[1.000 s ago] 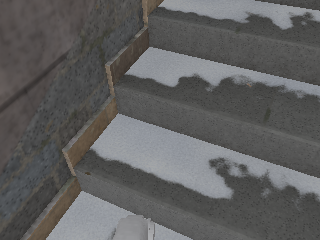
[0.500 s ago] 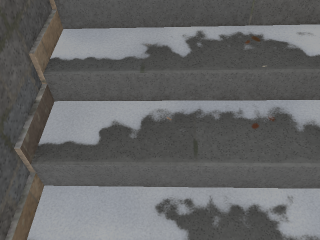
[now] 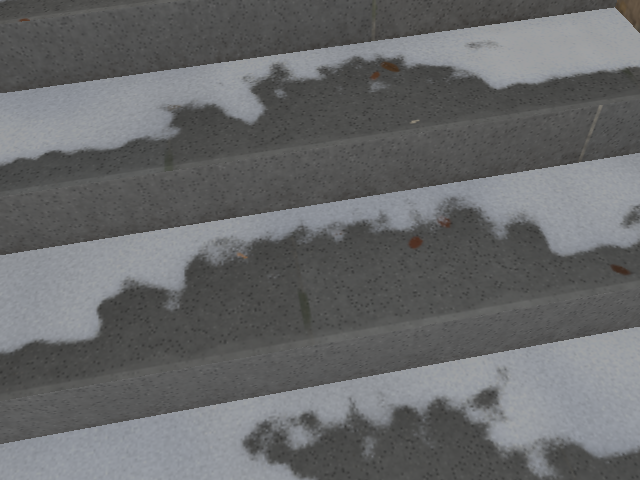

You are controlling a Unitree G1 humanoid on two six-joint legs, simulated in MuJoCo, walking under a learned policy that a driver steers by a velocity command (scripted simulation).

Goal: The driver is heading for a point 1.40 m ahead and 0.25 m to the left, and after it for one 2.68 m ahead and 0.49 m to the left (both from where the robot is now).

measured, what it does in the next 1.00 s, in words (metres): steps on the spot: left foot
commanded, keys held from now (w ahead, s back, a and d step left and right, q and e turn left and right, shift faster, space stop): no key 1.00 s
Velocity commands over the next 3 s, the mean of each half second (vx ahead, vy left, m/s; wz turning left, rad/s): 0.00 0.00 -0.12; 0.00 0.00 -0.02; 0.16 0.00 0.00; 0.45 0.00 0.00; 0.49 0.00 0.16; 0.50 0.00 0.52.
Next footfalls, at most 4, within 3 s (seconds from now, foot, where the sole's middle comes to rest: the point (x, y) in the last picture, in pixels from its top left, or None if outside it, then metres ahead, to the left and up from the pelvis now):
0.02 left None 0.05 0.15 -0.76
1.80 left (305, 472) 0.45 0.09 -0.61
2.34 right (399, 268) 0.78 -0.09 -0.45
2.84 left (267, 109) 1.07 0.17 -0.30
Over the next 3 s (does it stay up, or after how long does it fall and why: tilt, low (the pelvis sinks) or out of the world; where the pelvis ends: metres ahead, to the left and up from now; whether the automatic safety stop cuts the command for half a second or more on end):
stays up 1.01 0.07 0.40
